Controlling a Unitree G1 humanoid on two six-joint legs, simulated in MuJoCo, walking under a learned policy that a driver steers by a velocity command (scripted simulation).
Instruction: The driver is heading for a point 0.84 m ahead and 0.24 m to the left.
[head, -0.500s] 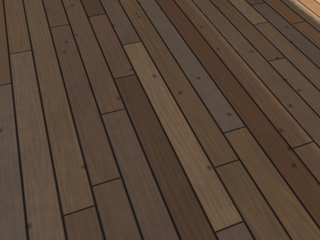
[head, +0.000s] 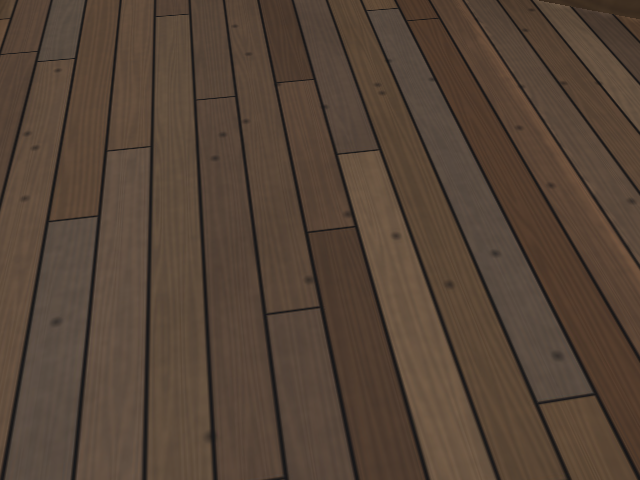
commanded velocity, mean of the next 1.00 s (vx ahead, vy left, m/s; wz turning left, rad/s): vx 0.27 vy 0.00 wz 0.48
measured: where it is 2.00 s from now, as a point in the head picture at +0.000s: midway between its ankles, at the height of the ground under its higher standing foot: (209, 351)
